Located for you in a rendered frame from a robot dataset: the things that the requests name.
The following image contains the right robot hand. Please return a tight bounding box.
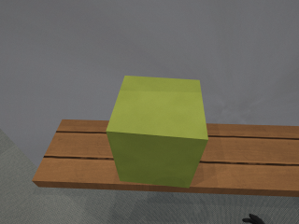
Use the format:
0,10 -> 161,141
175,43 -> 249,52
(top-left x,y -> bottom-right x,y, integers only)
242,214 -> 264,224

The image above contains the table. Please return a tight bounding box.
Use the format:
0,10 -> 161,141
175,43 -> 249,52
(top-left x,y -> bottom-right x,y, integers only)
32,119 -> 299,197

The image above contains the carton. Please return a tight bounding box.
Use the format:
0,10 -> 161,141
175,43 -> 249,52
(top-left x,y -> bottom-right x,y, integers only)
106,76 -> 208,189

